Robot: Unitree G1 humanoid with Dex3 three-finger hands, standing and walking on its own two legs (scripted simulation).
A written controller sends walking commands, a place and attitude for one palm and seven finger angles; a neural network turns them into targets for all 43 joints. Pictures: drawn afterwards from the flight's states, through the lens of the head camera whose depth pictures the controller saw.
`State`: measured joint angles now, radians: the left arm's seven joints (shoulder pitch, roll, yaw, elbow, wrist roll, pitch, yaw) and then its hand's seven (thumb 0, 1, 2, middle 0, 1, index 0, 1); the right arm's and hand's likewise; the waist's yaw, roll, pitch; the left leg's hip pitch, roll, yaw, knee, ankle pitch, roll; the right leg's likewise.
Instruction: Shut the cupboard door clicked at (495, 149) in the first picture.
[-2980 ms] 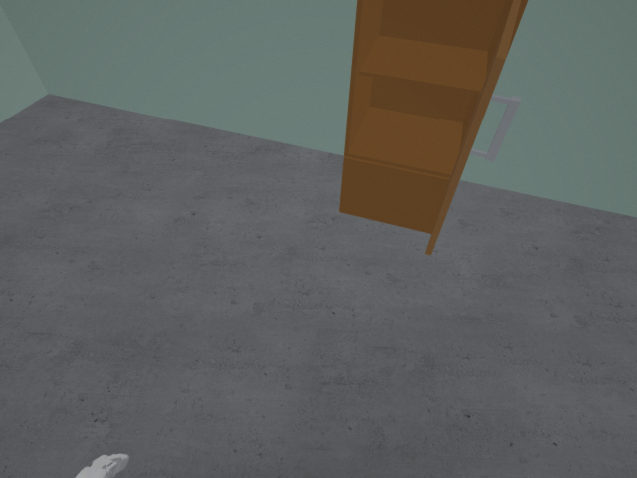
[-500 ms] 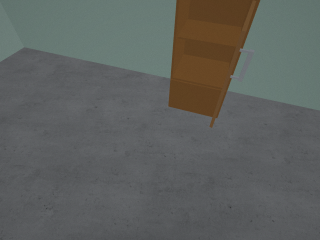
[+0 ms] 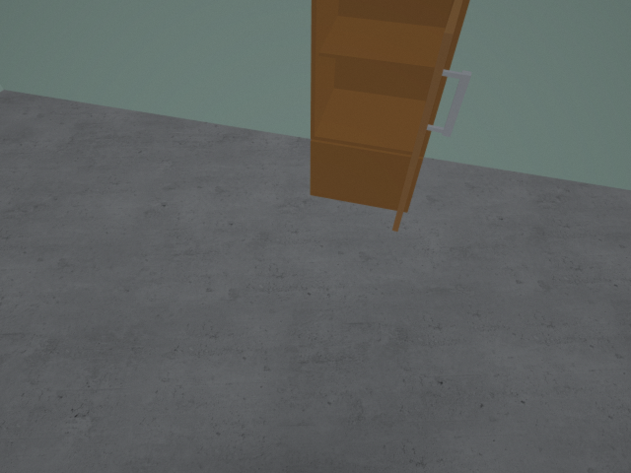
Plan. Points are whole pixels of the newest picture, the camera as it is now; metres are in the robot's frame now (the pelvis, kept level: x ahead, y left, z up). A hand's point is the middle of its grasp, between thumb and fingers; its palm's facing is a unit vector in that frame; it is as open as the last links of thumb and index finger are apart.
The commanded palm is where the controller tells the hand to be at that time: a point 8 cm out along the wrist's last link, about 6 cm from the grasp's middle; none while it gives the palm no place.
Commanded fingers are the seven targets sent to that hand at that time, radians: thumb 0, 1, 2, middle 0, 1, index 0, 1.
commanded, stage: walk to a spot facing it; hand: left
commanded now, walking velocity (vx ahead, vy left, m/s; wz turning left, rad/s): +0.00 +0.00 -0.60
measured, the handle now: (447, 103) +0.89 -0.24 -0.01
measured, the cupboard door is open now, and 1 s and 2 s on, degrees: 84 84 84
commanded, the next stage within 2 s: none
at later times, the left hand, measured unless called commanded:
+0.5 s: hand out of the picture +0.06 +0.19 -0.17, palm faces -0.19 -0.96 -0.23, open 7.4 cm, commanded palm none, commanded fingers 0.00 0.90 0.90 -0.20 -0.30 -0.20 -0.30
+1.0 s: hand (212, 450) +0.17 +0.17 -0.17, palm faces -0.57 -0.80 -0.19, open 7.4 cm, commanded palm none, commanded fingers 0.00 0.90 0.90 -0.20 -0.30 -0.20 -0.30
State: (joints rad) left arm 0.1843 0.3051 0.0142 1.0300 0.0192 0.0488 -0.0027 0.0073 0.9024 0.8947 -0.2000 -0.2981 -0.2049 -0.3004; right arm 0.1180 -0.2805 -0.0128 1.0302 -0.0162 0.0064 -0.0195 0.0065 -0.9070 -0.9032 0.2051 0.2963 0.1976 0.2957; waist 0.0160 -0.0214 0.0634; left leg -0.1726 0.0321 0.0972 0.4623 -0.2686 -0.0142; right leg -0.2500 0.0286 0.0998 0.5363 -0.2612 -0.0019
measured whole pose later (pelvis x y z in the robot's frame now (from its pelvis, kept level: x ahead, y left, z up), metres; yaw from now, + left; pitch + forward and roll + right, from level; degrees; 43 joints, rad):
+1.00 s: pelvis -0.03 +0.06 +0.00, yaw -35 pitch +0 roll -2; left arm 0.14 0.26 0.08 0.90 0.03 0.09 -0.04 0.01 0.91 0.90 -0.20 -0.30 -0.20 -0.30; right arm 0.27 -0.20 -0.03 0.94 -0.03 0.00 -0.02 0.01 -0.90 -0.90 0.21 0.30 0.20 0.30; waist -0.02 -0.02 0.10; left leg -0.16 0.12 0.25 0.52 -0.34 0.02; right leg -0.42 -0.05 -0.03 0.90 -0.42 0.07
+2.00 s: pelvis +0.13 -0.14 -0.02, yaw -70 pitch +0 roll -2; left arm 0.07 0.19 0.07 0.94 0.04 0.01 -0.06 0.01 0.91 0.90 -0.20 -0.30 -0.20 -0.30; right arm 0.53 -0.11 -0.03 1.11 -0.03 -0.05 -0.02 0.01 -0.91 -0.90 0.21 0.30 0.20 0.30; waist -0.06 -0.01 0.12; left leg 0.12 0.15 0.42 0.51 -0.52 -0.06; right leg -0.50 0.01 -0.19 0.67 -0.22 -0.07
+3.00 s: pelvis +0.26 -0.54 -0.01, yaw -98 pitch +0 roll +0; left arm 0.08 0.20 0.09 0.96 0.04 0.03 -0.05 0.01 0.91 0.90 -0.19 -0.30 -0.20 -0.30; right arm 0.47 -0.15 -0.04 1.08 -0.04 -0.06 -0.02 0.00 -0.92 -0.90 0.20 0.30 0.19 0.30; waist -0.06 -0.01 0.10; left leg 0.06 0.13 0.43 0.40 -0.42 -0.06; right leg -0.56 -0.07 -0.14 0.76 -0.20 -0.02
